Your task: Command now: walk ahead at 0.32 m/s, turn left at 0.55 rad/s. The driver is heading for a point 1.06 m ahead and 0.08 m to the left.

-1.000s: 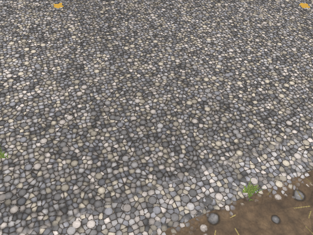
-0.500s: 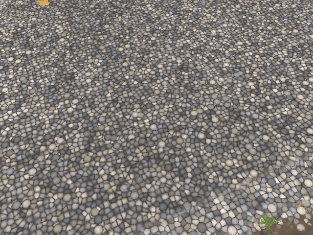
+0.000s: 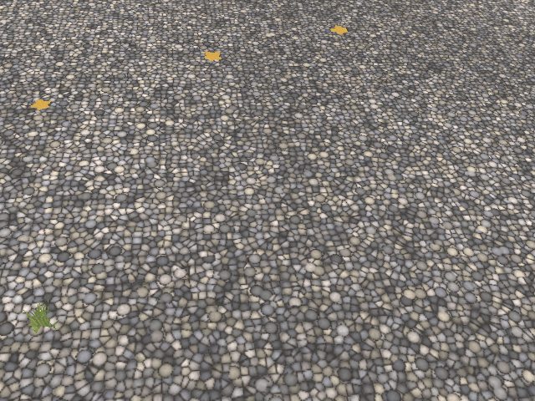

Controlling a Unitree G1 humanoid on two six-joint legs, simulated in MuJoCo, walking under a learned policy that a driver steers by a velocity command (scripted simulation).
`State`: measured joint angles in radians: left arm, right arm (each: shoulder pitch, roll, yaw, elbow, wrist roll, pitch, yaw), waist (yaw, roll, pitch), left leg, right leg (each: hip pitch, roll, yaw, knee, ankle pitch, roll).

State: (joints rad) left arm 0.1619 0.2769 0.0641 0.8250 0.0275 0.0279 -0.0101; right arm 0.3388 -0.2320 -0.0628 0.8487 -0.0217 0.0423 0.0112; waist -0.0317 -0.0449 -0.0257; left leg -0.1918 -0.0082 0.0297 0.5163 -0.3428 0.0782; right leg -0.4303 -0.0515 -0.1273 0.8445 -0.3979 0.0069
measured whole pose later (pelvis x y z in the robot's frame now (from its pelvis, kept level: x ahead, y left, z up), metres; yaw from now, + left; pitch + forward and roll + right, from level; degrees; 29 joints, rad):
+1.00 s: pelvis +0.49 +0.10 +0.00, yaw +16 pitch +0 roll -1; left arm 0.35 0.24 0.04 0.93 0.01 -0.06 -0.01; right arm 0.16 -0.24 -0.03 0.84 -0.03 -0.06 0.01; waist 0.03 -0.02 0.05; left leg -0.33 -0.03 0.09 0.49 -0.16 0.09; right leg -0.32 -0.01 -0.01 1.11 -0.37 -0.07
